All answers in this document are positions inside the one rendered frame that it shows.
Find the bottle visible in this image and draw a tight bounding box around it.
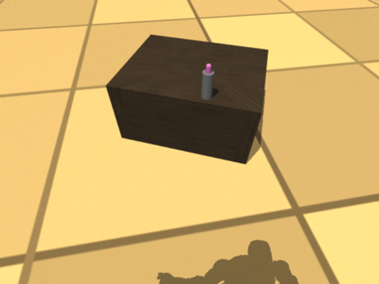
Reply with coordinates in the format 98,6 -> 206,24
201,63 -> 214,100

